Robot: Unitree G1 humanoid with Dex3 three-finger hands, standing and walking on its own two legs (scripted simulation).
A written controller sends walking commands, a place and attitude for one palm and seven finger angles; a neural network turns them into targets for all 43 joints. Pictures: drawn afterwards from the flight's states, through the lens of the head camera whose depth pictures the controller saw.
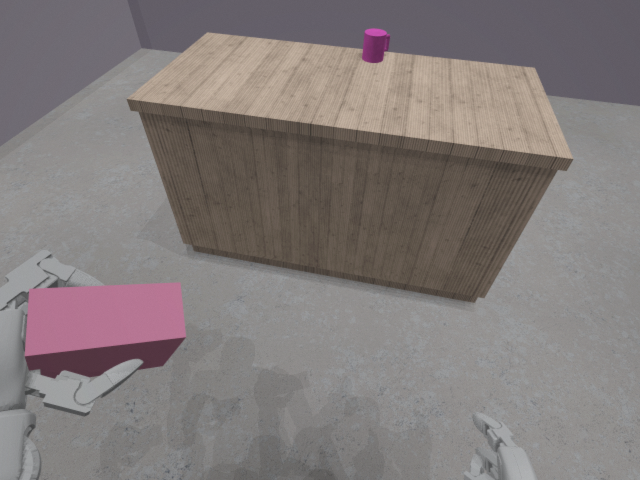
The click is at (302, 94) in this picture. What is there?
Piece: table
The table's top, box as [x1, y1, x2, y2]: [127, 32, 572, 170]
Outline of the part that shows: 127,98 131,110 562,170 566,170 572,160 569,149 535,69 532,67 393,52 384,52 383,60 381,62 369,63 361,58 362,49 207,32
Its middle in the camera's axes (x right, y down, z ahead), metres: +0.09 -0.48 +1.23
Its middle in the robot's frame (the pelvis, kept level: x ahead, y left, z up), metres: +1.24 -0.02 -0.07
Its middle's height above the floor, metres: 0.70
